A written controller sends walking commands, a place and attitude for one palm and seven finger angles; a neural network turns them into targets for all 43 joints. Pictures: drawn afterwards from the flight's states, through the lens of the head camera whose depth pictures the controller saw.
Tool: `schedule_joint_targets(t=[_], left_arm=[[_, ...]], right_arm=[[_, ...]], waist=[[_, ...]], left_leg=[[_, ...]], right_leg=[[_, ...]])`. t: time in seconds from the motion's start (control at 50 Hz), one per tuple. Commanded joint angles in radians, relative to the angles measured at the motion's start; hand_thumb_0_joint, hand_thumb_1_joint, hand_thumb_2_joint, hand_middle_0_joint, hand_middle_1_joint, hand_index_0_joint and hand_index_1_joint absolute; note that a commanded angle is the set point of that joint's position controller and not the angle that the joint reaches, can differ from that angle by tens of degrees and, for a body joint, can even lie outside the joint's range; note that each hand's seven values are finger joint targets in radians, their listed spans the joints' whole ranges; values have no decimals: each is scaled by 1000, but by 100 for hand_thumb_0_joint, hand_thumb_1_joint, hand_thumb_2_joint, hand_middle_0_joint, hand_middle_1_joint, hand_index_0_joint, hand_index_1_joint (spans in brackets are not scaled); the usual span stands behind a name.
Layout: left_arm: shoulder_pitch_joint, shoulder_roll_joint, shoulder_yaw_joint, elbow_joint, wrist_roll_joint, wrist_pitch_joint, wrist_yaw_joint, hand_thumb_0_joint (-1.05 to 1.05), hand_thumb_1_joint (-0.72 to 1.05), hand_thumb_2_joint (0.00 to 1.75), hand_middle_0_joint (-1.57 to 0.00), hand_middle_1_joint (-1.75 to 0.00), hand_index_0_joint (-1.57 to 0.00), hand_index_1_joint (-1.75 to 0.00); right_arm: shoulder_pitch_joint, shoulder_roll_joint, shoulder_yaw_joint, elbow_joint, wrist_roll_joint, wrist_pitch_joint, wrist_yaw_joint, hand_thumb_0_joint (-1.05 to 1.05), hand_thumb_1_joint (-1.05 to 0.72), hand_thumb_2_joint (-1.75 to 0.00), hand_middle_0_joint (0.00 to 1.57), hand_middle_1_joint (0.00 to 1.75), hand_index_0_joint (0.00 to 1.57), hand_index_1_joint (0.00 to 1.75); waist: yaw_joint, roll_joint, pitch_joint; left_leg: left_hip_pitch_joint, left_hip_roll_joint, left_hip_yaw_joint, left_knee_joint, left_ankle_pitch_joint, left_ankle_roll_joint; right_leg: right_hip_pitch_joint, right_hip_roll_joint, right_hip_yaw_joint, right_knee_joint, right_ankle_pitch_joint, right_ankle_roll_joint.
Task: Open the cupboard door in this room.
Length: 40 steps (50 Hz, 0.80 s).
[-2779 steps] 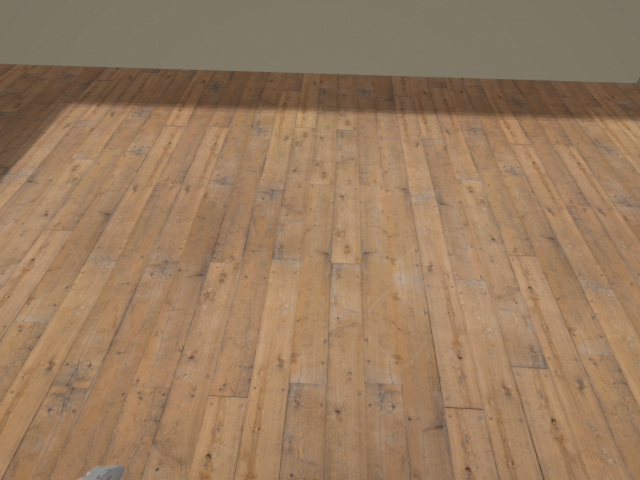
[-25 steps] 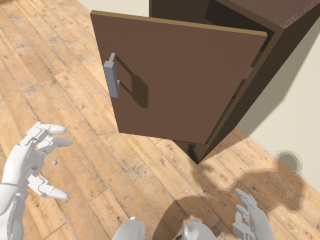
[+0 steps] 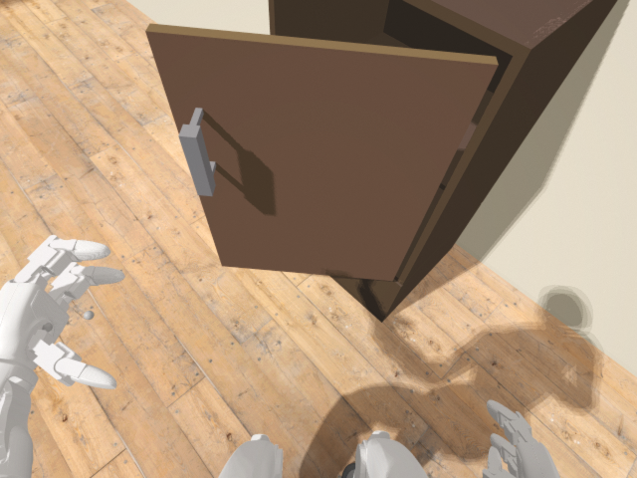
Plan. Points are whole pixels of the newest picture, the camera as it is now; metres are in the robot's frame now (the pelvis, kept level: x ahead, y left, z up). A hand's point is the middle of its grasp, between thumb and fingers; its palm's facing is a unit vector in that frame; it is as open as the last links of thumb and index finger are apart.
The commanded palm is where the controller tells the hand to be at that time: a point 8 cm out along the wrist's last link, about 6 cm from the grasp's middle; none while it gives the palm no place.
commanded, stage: raise the hand with hooked fingers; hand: left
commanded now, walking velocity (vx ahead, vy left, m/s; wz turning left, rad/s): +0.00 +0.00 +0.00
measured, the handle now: (202, 153) +0.56 +0.21 +0.02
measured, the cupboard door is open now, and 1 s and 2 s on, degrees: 41 41 41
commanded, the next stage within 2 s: move the hooked fingers beside the handle in 0.16 s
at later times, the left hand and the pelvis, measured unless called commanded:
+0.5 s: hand (95, 295) +0.31 +0.28 +0.04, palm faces -0.01 -1.00 -0.04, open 14.0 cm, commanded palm +0.29 +0.32 +0.04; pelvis +0.00 -0.01 -0.01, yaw +0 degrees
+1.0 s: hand (119, 241) +0.38 +0.27 +0.04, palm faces -0.04 -1.00 -0.04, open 14.0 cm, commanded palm +0.37 +0.32 +0.04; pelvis +0.00 +0.00 -0.01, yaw -1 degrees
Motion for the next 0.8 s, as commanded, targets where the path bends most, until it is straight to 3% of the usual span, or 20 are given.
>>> schedule_joint_targets(t=[0.0,0.04,0.1,0.18,0.24,0.3,0.32,0.4,0.44,0.48,0.54,0.58,0.62,0.64,0.72,0.78], left_arm=[[-148,264,111,-189,-29,-69,3,0,-50,30,-30,-120,-30,-120],[-149,245,93,-188,-26,-68,-5,0,-50,30,-30,-120,-30,-120],[-164,248,92,-168,-30,-60,-10,0,-50,30,-30,-120,-30,-120],[-153,242,88,-173,-24,-60,-12,0,-50,30,-30,-120,-30,-120],[-154,246,101,-171,-32,-61,-13,0,-50,30,-30,-120,-30,-120],[-289,273,102,-135,-22,-64,-11,0,-50,30,-30,-120,-30,-120],[-310,278,103,-125,-18,-65,-16,0,-50,30,-30,-120,-30,-120],[-379,323,119,-53,-11,-60,-37,0,-50,30,-30,-120,-30,-120],[-401,316,105,-45,-3,-57,-51,0,-50,30,-30,-120,-30,-120],[-396,323,108,-36,0,-50,-54,0,-50,30,-30,-120,-30,-120],[-432,333,122,30,0,-32,-47,0,-50,30,-30,-120,-30,-120],[-497,340,110,49,14,-33,-38,0,-50,30,-30,-120,-30,-120],[-495,361,128,43,20,-41,-35,0,-50,30,-30,-120,-30,-120],[-481,339,113,59,19,-38,-33,0,-50,30,-30,-120,-30,-120],[-527,360,123,78,32,-47,-24,0,-50,30,-30,-120,-30,-120],[-581,379,131,119,45,-51,-13,0,-50,30,-30,-120,-30,-120]], right_arm=[[-2,-153,-66,-127,1,-51,-20,0,-90,-90,20,30,20,30],[-3,-148,-66,-127,4,-51,-20,0,-90,-90,20,30,20,30],[-4,-150,-62,-122,2,-51,-23,0,-90,-90,20,30,20,30],[-10,-146,-61,-127,5,-53,-23,0,-90,-90,20,30,20,30],[-11,-144,-61,-126,3,-52,-24,0,-90,-90,20,30,20,30],[-6,-150,-58,-102,2,-51,-34,0,-90,-90,20,30,20,30],[-6,-150,-56,-100,1,-51,-36,0,-90,-90,20,30,20,30],[1,-157,-54,-88,3,-48,-44,0,-90,-90,20,30,20,30],[5,-154,-55,-87,5,-46,-43,0,-90,-90,20,30,20,30],[10,-157,-56,-91,5,-44,-40,0,-90,-90,20,30,20,30],[22,-159,-56,-84,4,-31,-35,0,-90,-90,20,30,20,30],[22,-163,-55,-81,5,-25,-34,0,-90,-90,20,30,20,30],[37,-164,-59,-87,3,-18,-31,0,-90,-90,20,30,20,30],[41,-163,-60,-91,3,-13,-28,0,-90,-90,20,30,20,30],[59,-167,-62,-81,0,6,-23,0,-90,-90,20,30,20,30],[62,-170,-61,-75,0,20,-21,0,-90,-90,20,30,20,30]], waist=[[16,78,-285],[14,106,-283],[9,84,-258],[17,97,-273],[16,69,-293],[-9,69,-255],[-4,90,-276],[-7,79,-289],[-2,118,-343],[6,127,-352],[-4,81,-338],[-11,93,-327],[6,120,-371],[1,98,-375],[-5,98,-389],[-15,95,-359]], left_leg=[[108,-15,-61,-184,289,-23],[119,-16,-57,-185,301,-25],[101,-14,-59,-179,278,-22],[105,-18,-57,-181,289,-23],[89,-19,-52,-165,291,-18],[60,-13,-53,-142,263,-17],[64,-14,-52,-144,258,-19],[42,-12,-50,-127,260,-15],[67,-13,-46,-126,285,-15],[90,-11,-51,-139,317,-19],[62,-9,-49,-129,318,-18],[45,-9,-52,-133,281,-18],[92,-7,-55,-141,342,-24],[90,-8,-51,-141,346,-22],[99,-3,-53,-138,385,-24],[61,-3,-54,-145,320,-22]], right_leg=[[241,32,71,-118,107,-12],[237,31,71,-120,122,-10],[223,34,72,-122,104,-12],[235,29,73,-119,116,-9],[256,28,84,-119,126,-6],[206,31,88,-107,103,-7],[211,28,92,-106,95,-7],[222,27,108,-103,99,-10],[231,23,108,-95,131,-8],[225,26,92,-89,154,-9],[211,30,91,-85,164,-5],[190,27,90,-83,125,-5],[201,30,82,-72,171,-12],[205,31,83,-76,181,-7],[199,35,80,-68,209,-8],[183,32,80,-73,163,-5]])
